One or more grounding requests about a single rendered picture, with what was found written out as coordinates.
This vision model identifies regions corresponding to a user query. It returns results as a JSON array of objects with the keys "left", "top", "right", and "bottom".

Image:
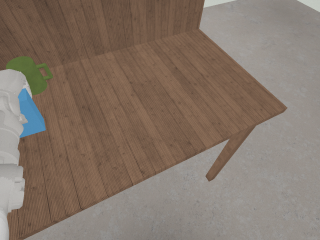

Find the left robot forearm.
[{"left": 0, "top": 89, "right": 24, "bottom": 166}]

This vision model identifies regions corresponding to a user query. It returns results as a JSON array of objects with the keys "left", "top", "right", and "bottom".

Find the robot left hand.
[{"left": 0, "top": 69, "right": 32, "bottom": 124}]

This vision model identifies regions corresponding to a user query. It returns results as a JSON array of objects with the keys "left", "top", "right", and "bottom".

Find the robot left upper arm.
[{"left": 0, "top": 163, "right": 25, "bottom": 240}]

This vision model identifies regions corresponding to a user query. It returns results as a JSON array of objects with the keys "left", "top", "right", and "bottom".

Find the table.
[{"left": 0, "top": 0, "right": 287, "bottom": 240}]

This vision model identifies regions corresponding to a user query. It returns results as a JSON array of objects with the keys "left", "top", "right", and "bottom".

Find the sponge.
[{"left": 18, "top": 88, "right": 46, "bottom": 138}]

